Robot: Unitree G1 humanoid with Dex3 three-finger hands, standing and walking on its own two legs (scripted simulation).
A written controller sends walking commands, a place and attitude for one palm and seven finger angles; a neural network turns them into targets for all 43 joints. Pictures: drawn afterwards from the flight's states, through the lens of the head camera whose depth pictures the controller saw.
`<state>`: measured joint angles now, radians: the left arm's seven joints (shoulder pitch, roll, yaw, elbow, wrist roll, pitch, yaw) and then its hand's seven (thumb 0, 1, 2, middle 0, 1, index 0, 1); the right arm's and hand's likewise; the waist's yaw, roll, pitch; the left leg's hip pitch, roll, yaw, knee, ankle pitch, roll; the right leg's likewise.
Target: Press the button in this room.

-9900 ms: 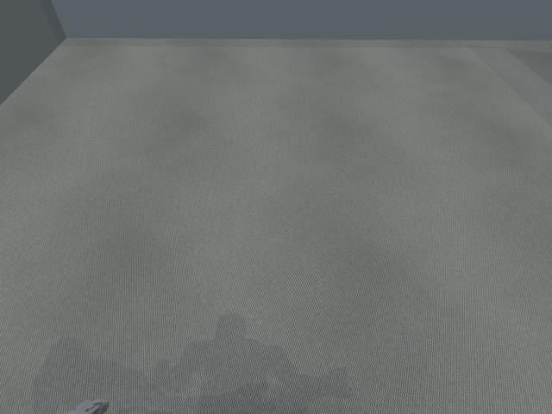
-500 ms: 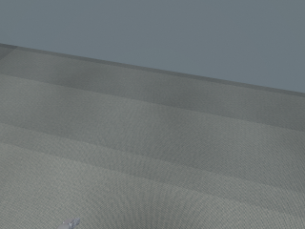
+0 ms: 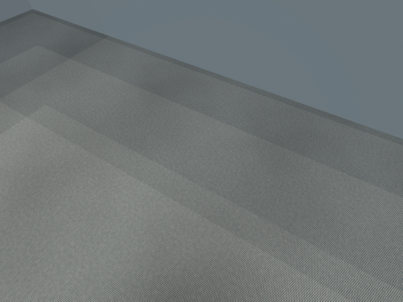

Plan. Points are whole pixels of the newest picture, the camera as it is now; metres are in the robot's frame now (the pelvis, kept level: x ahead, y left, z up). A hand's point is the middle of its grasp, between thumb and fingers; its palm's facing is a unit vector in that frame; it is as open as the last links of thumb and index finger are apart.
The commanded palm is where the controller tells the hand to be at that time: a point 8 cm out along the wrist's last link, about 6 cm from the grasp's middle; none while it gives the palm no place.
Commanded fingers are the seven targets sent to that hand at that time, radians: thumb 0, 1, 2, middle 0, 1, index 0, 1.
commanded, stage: turn or walk to find it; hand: left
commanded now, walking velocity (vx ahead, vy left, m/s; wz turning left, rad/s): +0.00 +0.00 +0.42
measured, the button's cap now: out of the picture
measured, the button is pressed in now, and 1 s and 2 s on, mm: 0 0 0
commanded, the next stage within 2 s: none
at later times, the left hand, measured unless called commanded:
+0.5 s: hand out of the picture +0.06 +0.22 -0.15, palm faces +0.19 -0.95 -0.26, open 7.4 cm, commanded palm none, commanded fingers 0.00 0.90 0.90 -0.20 -0.30 -0.20 -0.30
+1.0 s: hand out of the picture -0.12 +0.21 -0.18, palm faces +0.46 -0.86 -0.24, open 7.4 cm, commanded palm none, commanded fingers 0.00 0.90 0.90 -0.20 -0.30 -0.20 -0.30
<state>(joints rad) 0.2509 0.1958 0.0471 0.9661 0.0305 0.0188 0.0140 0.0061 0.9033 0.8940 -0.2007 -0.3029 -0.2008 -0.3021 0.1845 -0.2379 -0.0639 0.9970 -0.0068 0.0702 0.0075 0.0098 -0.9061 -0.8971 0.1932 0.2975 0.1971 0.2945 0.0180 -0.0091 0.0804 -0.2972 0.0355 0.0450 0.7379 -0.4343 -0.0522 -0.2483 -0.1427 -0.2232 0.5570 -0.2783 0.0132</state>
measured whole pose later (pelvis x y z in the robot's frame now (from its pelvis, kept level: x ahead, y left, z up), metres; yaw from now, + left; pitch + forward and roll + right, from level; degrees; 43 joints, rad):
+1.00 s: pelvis -0.07 +0.01 -0.01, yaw +25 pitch -1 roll +0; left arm 0.25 0.23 0.06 0.97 0.02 0.04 0.01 0.01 0.90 0.89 -0.20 -0.30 -0.20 -0.30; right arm 0.17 -0.23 -0.06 0.97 -0.01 0.04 0.01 0.01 -0.91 -0.90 0.19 0.30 0.20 0.29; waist 0.02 -0.04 0.08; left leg -0.25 0.02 0.07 0.59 -0.31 -0.01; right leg -0.32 -0.17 -0.21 0.69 -0.38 0.04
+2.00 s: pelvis -0.11 -0.01 +0.00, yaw +50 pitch -1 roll -1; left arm 0.23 0.26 0.07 1.00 0.01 0.07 0.02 0.01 0.91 0.89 -0.20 -0.30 -0.20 -0.30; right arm 0.15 -0.19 -0.04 0.96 -0.02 0.02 -0.01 0.01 -0.90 -0.90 0.20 0.30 0.20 0.29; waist 0.02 -0.04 0.08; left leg -0.23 0.02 0.05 0.55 -0.31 0.02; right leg -0.43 -0.11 -0.08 1.03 -0.48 0.07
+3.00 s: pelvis -0.14 -0.07 +0.01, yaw +74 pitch +0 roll +0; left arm 0.19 0.24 0.07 0.97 0.01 0.06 0.01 0.01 0.91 0.89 -0.19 -0.30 -0.19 -0.30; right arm 0.18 -0.18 -0.04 0.97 -0.02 0.02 -0.01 0.01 -0.90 -0.90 0.20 0.30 0.20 0.30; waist 0.00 -0.01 0.06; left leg -0.22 -0.02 -0.01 0.46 -0.24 0.02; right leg -0.42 -0.07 -0.04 0.95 -0.43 0.09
